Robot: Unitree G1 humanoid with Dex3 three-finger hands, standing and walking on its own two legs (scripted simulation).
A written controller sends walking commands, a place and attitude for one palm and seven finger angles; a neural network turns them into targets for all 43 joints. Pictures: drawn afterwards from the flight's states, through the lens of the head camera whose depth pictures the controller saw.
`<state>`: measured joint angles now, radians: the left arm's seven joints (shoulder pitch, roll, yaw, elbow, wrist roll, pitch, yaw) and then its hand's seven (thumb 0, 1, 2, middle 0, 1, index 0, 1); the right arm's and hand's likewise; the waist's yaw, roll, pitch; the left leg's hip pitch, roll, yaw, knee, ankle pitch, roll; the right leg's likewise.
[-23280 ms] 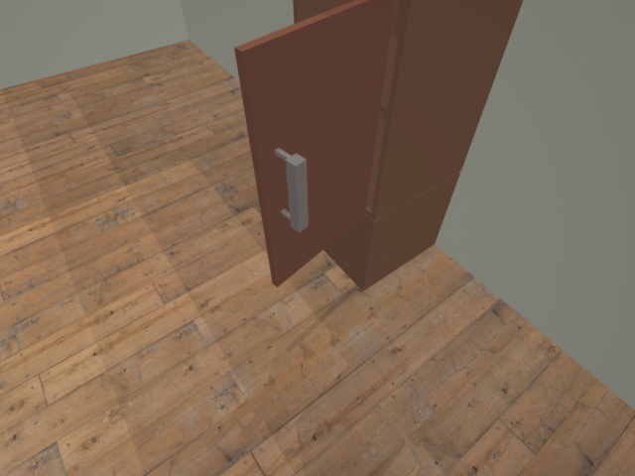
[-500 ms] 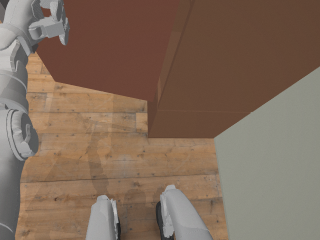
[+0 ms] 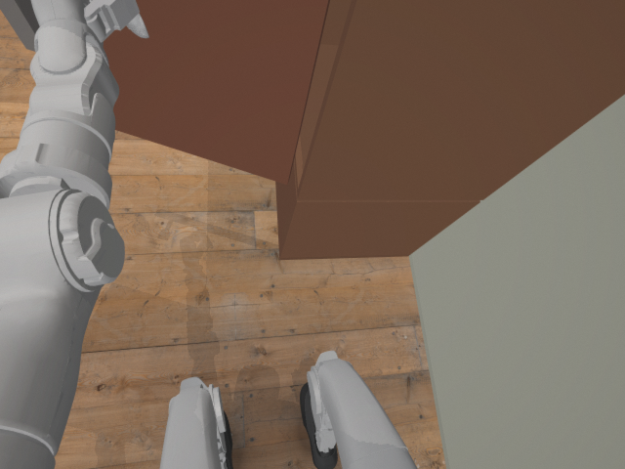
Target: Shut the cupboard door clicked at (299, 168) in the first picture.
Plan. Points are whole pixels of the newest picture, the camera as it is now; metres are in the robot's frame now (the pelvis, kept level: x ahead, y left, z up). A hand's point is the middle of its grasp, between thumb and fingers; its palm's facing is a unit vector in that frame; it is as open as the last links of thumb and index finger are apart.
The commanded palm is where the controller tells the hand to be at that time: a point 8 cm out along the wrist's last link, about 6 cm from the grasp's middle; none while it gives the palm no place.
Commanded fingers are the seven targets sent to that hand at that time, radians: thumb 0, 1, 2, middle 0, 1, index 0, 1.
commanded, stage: pull the fist back off the door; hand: left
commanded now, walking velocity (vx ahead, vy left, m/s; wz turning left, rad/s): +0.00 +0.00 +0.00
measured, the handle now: out of the picture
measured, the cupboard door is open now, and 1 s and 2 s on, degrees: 70 69 69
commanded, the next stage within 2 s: draw the hand back to the body in 0.68 s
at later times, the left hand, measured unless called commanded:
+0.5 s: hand (144, 36) +0.58 +0.09 +0.11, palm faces +0.11 -0.99 -0.03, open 3.1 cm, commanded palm +0.53 +0.14 +0.12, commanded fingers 0.00 0.90 0.90 -1.30 -1.50 -1.30 -1.50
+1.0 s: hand (118, 61) +0.51 +0.11 +0.14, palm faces +0.11 -0.99 -0.04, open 3.1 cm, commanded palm +0.45 +0.16 +0.15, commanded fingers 0.00 0.90 0.90 -1.30 -1.50 -1.30 -1.50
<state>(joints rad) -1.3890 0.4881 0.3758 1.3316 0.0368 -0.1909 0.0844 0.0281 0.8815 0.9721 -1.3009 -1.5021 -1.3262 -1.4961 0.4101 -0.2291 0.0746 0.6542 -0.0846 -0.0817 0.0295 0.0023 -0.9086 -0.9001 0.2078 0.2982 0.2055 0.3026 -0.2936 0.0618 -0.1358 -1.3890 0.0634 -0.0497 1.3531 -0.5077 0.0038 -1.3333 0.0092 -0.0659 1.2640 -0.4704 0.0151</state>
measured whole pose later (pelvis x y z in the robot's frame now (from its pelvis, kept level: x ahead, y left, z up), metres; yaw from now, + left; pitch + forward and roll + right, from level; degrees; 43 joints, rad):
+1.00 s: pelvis +0.05 -0.02 +0.07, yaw +1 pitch +19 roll +0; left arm -0.65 0.20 0.26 0.86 -0.05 -0.41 0.05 0.02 0.90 0.90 -1.30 -1.50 -1.29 -1.50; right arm 0.33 -0.22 -0.01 0.59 -0.01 0.08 0.03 0.00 -0.91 -0.90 0.20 0.30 0.20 0.30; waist -0.11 0.04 -0.15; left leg -0.89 0.06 0.02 1.04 -0.49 -0.02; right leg -0.89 0.01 0.00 1.04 -0.48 0.00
